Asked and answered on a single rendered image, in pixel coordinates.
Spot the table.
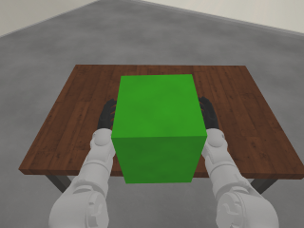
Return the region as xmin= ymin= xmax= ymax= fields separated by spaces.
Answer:
xmin=18 ymin=65 xmax=304 ymax=195

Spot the robot left upper arm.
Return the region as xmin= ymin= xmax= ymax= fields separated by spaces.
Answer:
xmin=49 ymin=190 xmax=109 ymax=228

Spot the robot left hand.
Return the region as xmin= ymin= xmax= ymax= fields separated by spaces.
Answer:
xmin=97 ymin=98 xmax=117 ymax=130

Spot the carton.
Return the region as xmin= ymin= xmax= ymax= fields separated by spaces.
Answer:
xmin=111 ymin=74 xmax=208 ymax=184

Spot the left robot forearm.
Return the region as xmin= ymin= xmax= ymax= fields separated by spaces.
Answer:
xmin=48 ymin=128 xmax=116 ymax=228

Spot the right robot forearm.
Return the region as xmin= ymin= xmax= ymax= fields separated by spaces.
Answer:
xmin=201 ymin=128 xmax=279 ymax=224

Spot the robot right upper arm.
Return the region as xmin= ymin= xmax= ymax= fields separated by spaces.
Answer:
xmin=216 ymin=191 xmax=279 ymax=228

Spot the robot right hand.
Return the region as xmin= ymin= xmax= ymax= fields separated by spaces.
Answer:
xmin=198 ymin=96 xmax=219 ymax=130

